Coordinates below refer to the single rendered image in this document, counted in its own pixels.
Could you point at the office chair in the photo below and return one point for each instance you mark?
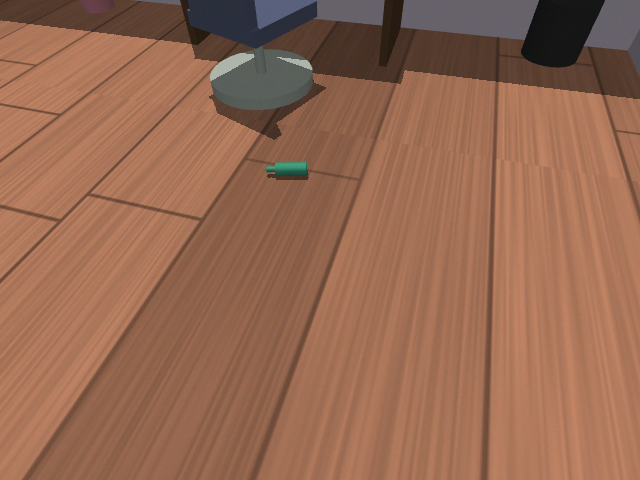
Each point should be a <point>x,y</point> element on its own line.
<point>261,79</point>

